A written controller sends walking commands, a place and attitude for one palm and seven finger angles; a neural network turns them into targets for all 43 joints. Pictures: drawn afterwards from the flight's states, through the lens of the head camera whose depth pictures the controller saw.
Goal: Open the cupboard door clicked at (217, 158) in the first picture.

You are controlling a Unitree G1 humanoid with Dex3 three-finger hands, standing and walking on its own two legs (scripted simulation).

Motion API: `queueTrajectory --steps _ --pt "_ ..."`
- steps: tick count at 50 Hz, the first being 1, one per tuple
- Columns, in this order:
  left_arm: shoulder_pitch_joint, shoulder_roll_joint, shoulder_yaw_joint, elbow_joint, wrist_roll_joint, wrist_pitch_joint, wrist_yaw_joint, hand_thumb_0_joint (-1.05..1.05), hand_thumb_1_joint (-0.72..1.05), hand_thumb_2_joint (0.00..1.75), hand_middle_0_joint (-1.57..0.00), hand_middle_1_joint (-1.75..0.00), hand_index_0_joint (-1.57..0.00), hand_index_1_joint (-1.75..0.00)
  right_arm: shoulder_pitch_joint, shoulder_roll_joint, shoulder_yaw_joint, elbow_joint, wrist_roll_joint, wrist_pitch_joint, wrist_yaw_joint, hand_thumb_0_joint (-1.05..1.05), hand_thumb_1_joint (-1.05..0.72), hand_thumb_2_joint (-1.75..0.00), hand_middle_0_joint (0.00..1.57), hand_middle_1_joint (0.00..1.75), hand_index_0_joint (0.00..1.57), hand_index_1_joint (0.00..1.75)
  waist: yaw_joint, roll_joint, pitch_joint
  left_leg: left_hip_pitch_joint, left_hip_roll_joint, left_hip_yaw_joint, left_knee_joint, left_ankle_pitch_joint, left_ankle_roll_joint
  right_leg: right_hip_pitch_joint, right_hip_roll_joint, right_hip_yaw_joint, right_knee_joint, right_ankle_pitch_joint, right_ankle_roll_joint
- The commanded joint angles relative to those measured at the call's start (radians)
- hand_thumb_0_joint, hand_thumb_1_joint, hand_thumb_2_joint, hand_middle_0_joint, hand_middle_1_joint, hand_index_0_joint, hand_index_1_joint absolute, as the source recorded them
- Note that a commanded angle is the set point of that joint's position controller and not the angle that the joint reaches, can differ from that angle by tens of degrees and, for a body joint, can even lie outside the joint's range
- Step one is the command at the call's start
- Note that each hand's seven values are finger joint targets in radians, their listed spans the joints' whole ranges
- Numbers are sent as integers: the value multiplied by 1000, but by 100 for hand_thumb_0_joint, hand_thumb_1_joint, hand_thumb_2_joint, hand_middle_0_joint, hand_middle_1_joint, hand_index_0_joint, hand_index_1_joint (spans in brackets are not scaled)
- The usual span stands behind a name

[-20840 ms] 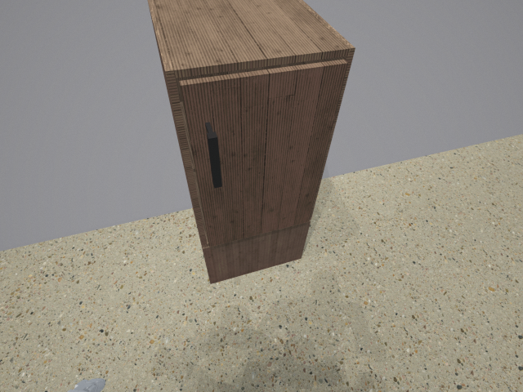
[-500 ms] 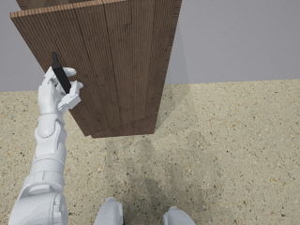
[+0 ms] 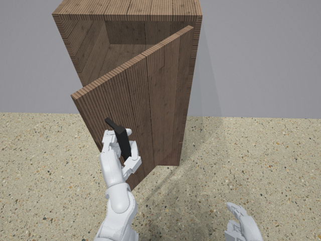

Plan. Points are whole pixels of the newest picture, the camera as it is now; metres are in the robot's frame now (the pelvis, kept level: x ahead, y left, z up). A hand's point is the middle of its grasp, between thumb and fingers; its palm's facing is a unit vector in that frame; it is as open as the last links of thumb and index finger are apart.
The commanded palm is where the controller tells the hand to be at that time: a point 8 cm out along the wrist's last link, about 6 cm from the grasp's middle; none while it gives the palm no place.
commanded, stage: open thumb and fingers to let go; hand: left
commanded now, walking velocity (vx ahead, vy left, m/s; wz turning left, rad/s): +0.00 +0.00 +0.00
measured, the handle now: (120, 142) +0.35 +0.12 +0.05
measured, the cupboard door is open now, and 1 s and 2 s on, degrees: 49 47 50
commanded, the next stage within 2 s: slide the hand sideways off the handle in 0.82 s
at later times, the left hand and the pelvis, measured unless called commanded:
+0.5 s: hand (136, 155) +0.32 +0.07 +0.04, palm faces +0.38 -0.93 +0.00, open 12.2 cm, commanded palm +0.27 +0.12 +0.04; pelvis -0.01 -0.02 +0.00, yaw +1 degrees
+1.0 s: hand (132, 158) +0.31 +0.08 +0.04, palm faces +0.18 -0.98 -0.03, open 15.2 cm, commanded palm +0.28 +0.12 +0.04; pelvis -0.02 +0.02 -0.01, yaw +0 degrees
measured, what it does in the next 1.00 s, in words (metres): stands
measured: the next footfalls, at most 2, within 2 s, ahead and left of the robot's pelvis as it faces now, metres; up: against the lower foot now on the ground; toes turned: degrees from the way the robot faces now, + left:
none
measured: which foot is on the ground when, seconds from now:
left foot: down 0.00-1.00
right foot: down 0.00-1.00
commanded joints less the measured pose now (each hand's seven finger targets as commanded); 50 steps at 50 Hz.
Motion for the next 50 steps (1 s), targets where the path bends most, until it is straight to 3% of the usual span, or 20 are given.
queueTrajectory --steps 1,2,4,5,9,12,16,18,20,22,25,28,31,33,40,46,47,48,50 --pt "-313 -18 -25 -189 51 -74 40 0 83 87 -40 -134 -40 -134 -17 -100 -44 -86 -7 -59 -10 0 -90 -90 20 30 20 30 -41 -92 -236 192 -70 24 -16 200 70 13 -32 75 -191 567 61" --pt "-277 9 4 -180 43 -74 37 0 76 84 -39 -134 -39 -134 -18 -101 -47 -85 -7 -58 -14 0 -90 -90 20 30 20 30 -22 -106 -267 186 -71 23 -18 211 68 45 -38 86 -190 602 63" --pt "-242 21 20 -167 23 -65 20 0 62 78 -38 -132 -38 -132 -11 -99 -49 -87 -3 -54 -18 0 -90 -90 20 30 20 30 -11 -133 -285 176 -74 26 -23 231 66 94 -49 103 -195 684 72" --pt "-257 17 14 -185 13 -62 14 0 55 75 -38 -131 -38 -131 -7 -100 -50 -88 0 -52 -18 0 -90 -90 20 30 20 30 -10 -111 -294 179 -77 29 -27 234 66 105 -50 103 -194 698 73" --pt "-249 22 17 -187 -9 -64 -9 0 27 63 -35 -128 -35 -128 2 -104 -52 -85 4 -50 -20 0 -90 -90 20 30 20 30 -7 -137 -290 168 -80 25 -26 242 68 132 -59 114 -196 763 82" --pt "-276 20 16 -176 -18 -80 -16 0 6 54 -34 -126 -34 -126 7 -109 -53 -73 6 -55 -18 0 -90 -90 20 30 20 30 -18 -142 -264 164 -79 19 -27 215 69 102 -58 110 -202 714 83" --pt "-247 35 31 -166 -20 -103 -23 0 -22 42 -32 -123 -32 -123 7 -111 -58 -70 6 -59 -15 0 -90 -90 20 30 20 30 -6 -131 -274 153 -81 17 -25 214 69 110 -62 121 -197 721 82" --pt "-223 40 36 -147 -21 -103 -29 0 -36 36 -31 -122 -31 -122 10 -113 -58 -72 6 -59 -14 0 -90 -90 20 30 20 30 -7 -159 -258 145 -79 14 -26 213 71 110 -61 121 -203 714 84" --pt "-275 58 50 -149 -33 -111 -30 0 -50 30 -30 -120 -30 -120 1 -115 -57 -67 8 -58 -16 0 -90 -90 20 30 20 30 -14 -153 -241 131 -81 17 -24 180 70 99 -69 140 -220 670 89" --pt "-301 60 54 -146 -31 -119 -27 0 -50 30 -30 -120 -30 -120 -3 -116 -58 -63 8 -57 -19 0 -90 -90 20 30 20 30 -15 -147 -248 138 -80 16 -25 175 72 83 -63 136 -217 631 84" --pt "-308 45 42 -138 -31 -124 -24 0 -50 30 -27 -105 -27 -105 -4 -115 -57 -66 7 -58 -16 0 -90 -90 20 30 20 30 -13 -119 -253 153 -79 17 -27 178 73 65 -55 121 -212 596 77" --pt "-292 61 65 -108 -34 -119 -20 0 -50 30 -25 -90 -25 -90 -4 -117 -57 -66 6 -54 -19 0 -90 -90 20 30 20 30 -13 -166 -247 142 -78 15 -28 184 74 76 -52 116 -213 601 77" --pt "-336 32 41 -114 -27 -119 -12 0 -50 30 -22 -75 -22 -75 -12 -117 -58 -67 6 -53 -17 0 -90 -90 20 30 20 30 -14 -104 -256 176 -78 24 -35 178 75 36 -39 90 -205 540 66" --pt "-324 37 43 -95 -14 -111 -3 0 -50 30 -21 -65 -21 -65 -10 -118 -58 -69 4 -50 -17 0 -90 -90 20 30 20 30 -13 -119 -250 181 -72 23 -38 187 75 26 -29 76 -202 515 58" --pt "-377 -5 15 -99 -1 -86 28 0 -50 30 -15 -30 -15 -30 -18 -112 -55 -79 3 -46 -13 0 -90 -90 20 30 20 30 -12 -76 -269 213 -72 28 -43 205 73 3 -11 44 -188 471 42" --pt "-395 -43 -8 -89 -1 -60 51 0 -50 30 -15 -30 -15 -30 -30 -113 -51 -75 2 -51 -14 0 -90 -90 20 30 20 30 -17 -78 -259 231 -67 20 -52 194 70 -34 5 15 -182 398 31" --pt "-354 79 -207 -91 126 -94 -164 0 -50 30 -15 -30 -15 -30 37 -155 -52 -62 12 -36 -7 0 -90 -90 20 30 20 30 -108 -125 -215 238 -69 18 -36 191 89 -80 2 38 -177 455 34" --pt "-409 131 -146 -166 85 -135 -285 0 -50 30 -15 -30 -15 -30 51 -149 -64 -95 19 -30 -10 0 -90 -90 20 30 20 30 -70 -80 -292 246 -71 14 -29 220 94 -45 -3 44 -159 494 21" --pt "-400 156 -158 -190 24 -167 -456 0 -50 30 -15 -30 -15 -30 38 -152 -58 -115 42 -35 -18 0 -90 -90 20 30 20 30 -69 -6 -299 299 -74 13 -29 205 92 -67 -4 42 -157 468 17"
